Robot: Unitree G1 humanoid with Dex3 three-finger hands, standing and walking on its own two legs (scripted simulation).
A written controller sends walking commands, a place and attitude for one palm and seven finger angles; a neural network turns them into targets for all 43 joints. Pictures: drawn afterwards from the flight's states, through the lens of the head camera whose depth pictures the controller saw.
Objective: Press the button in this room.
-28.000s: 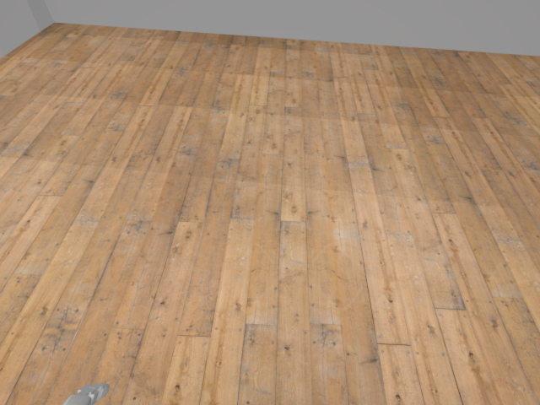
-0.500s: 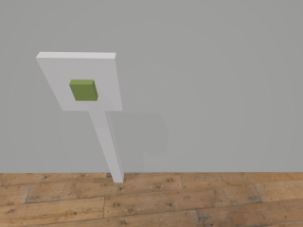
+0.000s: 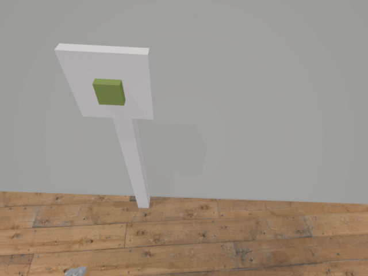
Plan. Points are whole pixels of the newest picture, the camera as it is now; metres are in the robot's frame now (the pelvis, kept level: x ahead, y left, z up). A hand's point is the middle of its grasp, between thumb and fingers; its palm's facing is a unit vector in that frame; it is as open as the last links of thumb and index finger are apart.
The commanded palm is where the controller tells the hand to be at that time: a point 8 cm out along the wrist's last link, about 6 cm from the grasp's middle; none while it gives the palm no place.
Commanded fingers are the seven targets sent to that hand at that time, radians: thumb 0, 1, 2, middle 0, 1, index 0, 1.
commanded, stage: come to a stop and stand still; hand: left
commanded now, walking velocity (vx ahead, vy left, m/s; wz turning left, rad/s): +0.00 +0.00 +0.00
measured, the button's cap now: (110, 91) +0.52 +0.23 +0.10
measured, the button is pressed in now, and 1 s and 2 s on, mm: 0 0 0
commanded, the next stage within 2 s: look again from close up in 0.44 s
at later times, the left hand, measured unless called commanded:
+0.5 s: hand out of the picture -0.03 +0.25 -0.15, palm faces +0.01 -0.95 -0.32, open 7.4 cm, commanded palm none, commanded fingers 0.00 0.90 0.90 -0.20 -0.30 -0.20 -0.30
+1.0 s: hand out of the picture +0.00 +0.21 -0.15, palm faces -0.02 -0.97 -0.25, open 7.4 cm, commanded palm none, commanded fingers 0.00 0.90 0.90 -0.20 -0.30 -0.20 -0.30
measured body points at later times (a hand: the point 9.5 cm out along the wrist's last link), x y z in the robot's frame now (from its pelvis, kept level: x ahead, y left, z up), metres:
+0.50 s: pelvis -0.06 +0.00 +0.01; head -0.07 +0.00 +0.46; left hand -0.03 +0.30 -0.12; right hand +0.01 -0.28 -0.12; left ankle -0.03 +0.12 -0.73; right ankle -0.01 -0.14 -0.73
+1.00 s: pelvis -0.05 +0.00 +0.02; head -0.06 +0.01 +0.47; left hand +0.00 +0.26 -0.14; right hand -0.02 -0.27 -0.13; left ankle -0.03 +0.12 -0.73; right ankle -0.01 -0.14 -0.73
